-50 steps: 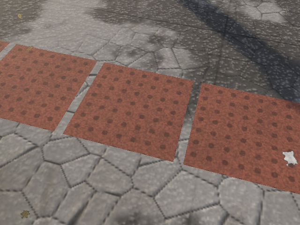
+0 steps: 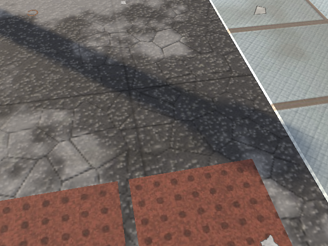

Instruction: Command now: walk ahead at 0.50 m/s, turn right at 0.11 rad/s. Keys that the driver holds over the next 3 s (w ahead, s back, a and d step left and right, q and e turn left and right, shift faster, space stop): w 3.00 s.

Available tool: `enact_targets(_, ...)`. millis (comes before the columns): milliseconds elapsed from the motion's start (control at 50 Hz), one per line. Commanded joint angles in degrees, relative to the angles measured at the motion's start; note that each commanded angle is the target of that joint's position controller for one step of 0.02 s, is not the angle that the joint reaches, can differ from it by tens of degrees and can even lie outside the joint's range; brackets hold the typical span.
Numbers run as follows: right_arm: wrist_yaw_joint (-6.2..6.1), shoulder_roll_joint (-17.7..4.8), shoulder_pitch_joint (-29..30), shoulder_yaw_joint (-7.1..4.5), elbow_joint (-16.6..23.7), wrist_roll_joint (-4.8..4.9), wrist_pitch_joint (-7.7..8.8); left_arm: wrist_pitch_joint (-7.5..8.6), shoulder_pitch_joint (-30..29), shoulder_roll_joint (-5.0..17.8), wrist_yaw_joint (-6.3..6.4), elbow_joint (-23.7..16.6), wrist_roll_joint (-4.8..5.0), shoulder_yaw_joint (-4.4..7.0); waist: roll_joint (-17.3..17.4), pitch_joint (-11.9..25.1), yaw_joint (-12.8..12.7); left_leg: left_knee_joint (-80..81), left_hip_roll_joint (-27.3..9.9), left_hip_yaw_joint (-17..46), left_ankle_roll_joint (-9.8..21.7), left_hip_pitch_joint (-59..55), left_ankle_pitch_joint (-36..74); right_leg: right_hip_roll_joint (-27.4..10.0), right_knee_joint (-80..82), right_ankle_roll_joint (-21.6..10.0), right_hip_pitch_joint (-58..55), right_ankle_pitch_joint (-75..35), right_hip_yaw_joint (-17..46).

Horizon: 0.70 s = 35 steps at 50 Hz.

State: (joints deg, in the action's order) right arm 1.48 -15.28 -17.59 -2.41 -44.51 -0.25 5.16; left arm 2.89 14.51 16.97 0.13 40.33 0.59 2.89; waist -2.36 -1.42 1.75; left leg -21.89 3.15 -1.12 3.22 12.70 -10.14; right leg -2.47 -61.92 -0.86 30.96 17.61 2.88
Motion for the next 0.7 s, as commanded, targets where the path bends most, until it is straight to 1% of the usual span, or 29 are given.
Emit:
enact_targets(20,-0.49,-8.7,1.4,-1.96,3.1,0.56,1.06,0.89,-2.2,2.7,0.01,-4.6,-0.56,0.53,7.0,0.5,-0.7,13.2,-15.5,15.0,10.5,-5.6,8.2,-3.5,7.4,1.2,8.2,-5.3,1.0)
enact_targets(60,-0.73,-9.6,0.4,-2.14,2.3,0.76,0.66,1.27,-5.7,1.7,-0.29,-5.2,-0.6,0.07,6.4,0.2,0.4,13.8,-14.4,11.5,9.7,-5.9,10.7,-3.4,15.0,1.6,7.4,-11.9,0.2)
enact_targets(120,-0.97,-10.4,-2.3,-2.18,0.8,1.24,0.09,1.86,-11.2,1.0,-1.04,-6.1,-0.17,-0.36,6.3,-0.8,2.5,13.5,-13.2,7.7,8.2,-5.7,12.1,-1.8,24.8,1.9,3.6,-19.9,-1.4)
enact_targets(180,-1.05,-10.9,-5.6,-2.22,-1.0,1.5,-0.68,2.26,-15.9,1.4,-1.92,-7.5,0.4,-0.32,6.3,-1.9,3.9,12.4,-15.0,7.9,7.8,-8.8,12.3,-0.6,29.4,1.2,2.7,-21.2,-1.9)
enact_targets(220,-1.25,-11.4,-6.5,-2.4,-1.9,1.63,-1.38,2.51,-17.6,2.1,-2.54,-8.3,0.5,-0.1,6.7,-2.4,3.5,10.6,-16.7,8.6,7.2,-12.6,14.8,-0.1,31.8,-0.1,3.1,-17.9,-1.8)
enact_targets(240,-1.41,-11.8,-6.5,-2.57,-2.1,1.68,-1.72,2.62,-17.3,2.6,-2.76,-8.4,0.48,0.1,7.0,-2.1,2.8,9.3,-17.4,8.7,6.7,-14.2,17.3,0.2,32.8,-0.9,2.0,-15.8,-1.9)
enact_targets(260,-1.59,-12.4,-6.1,-2.74,-2.2,1.69,-2.01,2.7,-15.5,3.6,-2.81,-8.0,0.38,0.51,7.5,-0.9,1.3,6.7,-17.5,8.3,6.0,-15.2,23.1,1.1,33.7,-1.9,-1.3,-14.0,-2.6)
enact_targets(280,-1.77,-12.8,-4.9,-2.8,-2.1,1.81,-2.28,2.73,-10.8,5.0,-2.64,-6.8,0.11,1.31,7.6,2.0,-1.8,1.2,-16.3,6.6,5.0,-14.9,32.2,2.6,35.5,-3.2,-8.6,-13.9,-4.1)
enact_targets(300,-1.93,-11.8,-4.7,-2.33,-1.8,1.57,-2.41,2.63,-2.6,7.6,-2.14,-4.2,-0.17,2.68,6.7,7.5,-5.7,-8.6,-13.5,4.2,3.5,-11.3,35.9,2.6,35.8,-5.1,-21.2,-15.2,-4.3)
enact_targets(320,-2.12,-8.8,-4.4,-1.0,0.1,0.02,-2.17,2.3,8.4,11.9,-1.41,-2.3,-0.82,3.88,0.6,16.6,-9.8,-26.2,-10.4,2.1,1.3,0.6,20.7,-8.2,33.0,-9.2,-39.1,-17.6,7.6)
enact_targets(340,-1.69,-2.1,-11.8,1.03,1.2,0.2,-0.91,2.0,10.2,16.0,-1.56,-1.2,-0.69,4.55,-14.5,23.1,-5.5,-45.0,-0.2,2.0,-2.1,22.8,-19.8,-20.3,38.4,-18.6,-55.8,-6.7,34.0)
enact_targets(360,-1.32,-8.4,-7.9,-0.33,0.4,1.46,0.13,1.82,10.4,9.9,-1.53,-1.2,0.18,3.21,-8.9,21.0,-8.4,-51.0,-2.8,8.0,-1.9,29.9,-23.0,-19.2,42.7,-17.8,-53.9,1.9,37.4)
enact_targets(380,-0.99,-10.7,-2.1,-1.12,2.3,2.6,0.81,1.85,6.5,8.1,-1.33,-1.4,0.22,2.39,-6.4,12.2,-7.9,-51.1,-5.5,6.8,-1.4,32.9,-17.8,-16.9,44.0,-15.4,-46.7,-0.3,28.7)
enact_targets(400,-1.11,-10.1,0.7,-1.0,2.7,2.18,1.03,1.86,3.0,7.0,-1.33,-1.6,-0.17,1.97,-2.1,8.1,-6.3,-48.6,-7.9,5.5,-1.6,31.2,-12.7,-14.4,45.3,-14.1,-39.1,-6.0,22.7)
enact_targets(420,-1.17,-9.6,2.0,-1.19,2.9,1.19,0.91,1.89,0.4,5.7,-1.52,-1.7,-0.57,1.56,-1.0,4.8,-4.6,-45.3,-9.3,5.1,-2.2,29.3,-9.7,-12.5,47.0,-13.6,-32.8,-11.2,18.7)
enact_targets(440,-1.05,-8.9,0.9,-1.27,2.7,0.93,0.41,2.12,-1.1,4.7,-1.6,-1.8,-1.13,1.22,-2.0,4.1,-2.7,-43.7,-10.5,5.5,-2.6,25.9,-7.6,-11.1,48.8,-13.3,-28.5,-14.7,15.9)
enact_targets(460,-0.97,-7.7,-0.2,-1.07,2.4,0.97,-0.15,2.38,-1.7,4.5,-1.67,-1.6,-1.05,1.26,-2.4,3.9,-1.6,-42.3,-10.7,5.3,-3.1,23.7,-6.7,-10.4,50.4,-13.6,-25.8,-16.2,14.2)
enact_targets(480,-1.0,-6.5,-0.8,-0.83,2.2,0.87,-0.71,2.78,-1.8,4.8,-1.69,-1.0,-0.69,1.4,-2.2,3.5,-0.8,-40.8,-10.9,4.8,-3.7,22.7,-6.3,-10.3,51.6,-14.0,-23.7,-18.1,12.4)
enact_targets(500,-1.11,-5.9,0.1,-0.68,2.5,0.64,-1.17,3.12,-1.7,5.5,-1.64,-0.4,-0.44,1.59,-1.9,2.5,-0.5,-38.8,-11.2,4.5,-4.4,23.0,-5.0,-10.1,52.8,-14.4,-22.0,-19.5,10.6)
enact_targets(520,-1.22,-5.6,2.0,-0.55,3.2,0.41,-1.4,3.26,-1.4,6.2,-1.44,0.3,-0.44,1.82,-1.4,1.4,-0.7,-36.0,-11.3,4.3,-4.9,24.0,-2.7,-9.9,53.7,-14.5,-21.1,-20.4,9.1)
enact_targets(560,-1.13,-5.0,6.0,-0.22,4.3,0.23,-1.35,3.17,-0.3,7.1,-1.01,1.4,-0.42,2.05,-0.5,0.0,-1.7,-28.6,-11.3,4.0,-5.3,24.7,4.3,-8.7,54.6,-13.6,-20.8,-20.9,6.0)
enact_targets(620,-0.52,-4.0,12.4,0.29,5.7,0.5,-0.7,2.81,2.2,8.2,-0.6,3.1,-0.04,2.18,-0.2,-1.2,-4.1,-17.1,-9.4,2.5,-4.8,21.8,13.8,-6.9,54.8,-11.6,-20.9,-20.1,2.3)
enact_targets(660,-0.06,-4.2,16.1,0.35,6.8,0.91,-0.39,2.53,5.1,9.1,-0.55,4.7,0.36,2.35,-0.1,-1.8,-5.7,-13.2,-8.4,2.1,-4.4,20.9,16.1,-8.0,54.4,-11.2,-23.1,-18.4,2.5)
enact_targets(700,0.46,-4.8,18.6,0.21,8.0,1.14,-0.18,1.97,6.9,9.4,-0.45,6.1,0.6,2.43,-0.2,-2.4,-6.2,-10.5,-7.9,2.6,-3.3,22.2,14.8,-9.8,52.7,-10.8,-27.3,-18.7,3.1)
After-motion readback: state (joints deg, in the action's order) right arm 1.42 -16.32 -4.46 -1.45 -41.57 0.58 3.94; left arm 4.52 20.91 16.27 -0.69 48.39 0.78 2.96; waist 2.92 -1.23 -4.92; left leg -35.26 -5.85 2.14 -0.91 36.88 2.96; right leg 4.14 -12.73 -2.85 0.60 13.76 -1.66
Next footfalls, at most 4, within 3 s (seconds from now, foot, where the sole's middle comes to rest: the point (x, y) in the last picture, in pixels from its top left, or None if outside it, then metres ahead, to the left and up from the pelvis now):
0.32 right None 0.34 -0.15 -0.78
0.82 left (140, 211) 0.64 0.09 -0.78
1.36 right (191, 154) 0.93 -0.15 -0.78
1.88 left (143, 108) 1.23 0.08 -0.78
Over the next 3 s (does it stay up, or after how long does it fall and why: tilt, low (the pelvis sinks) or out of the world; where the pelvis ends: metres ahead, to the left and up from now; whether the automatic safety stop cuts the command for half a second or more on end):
stays up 1.68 -0.03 -0.02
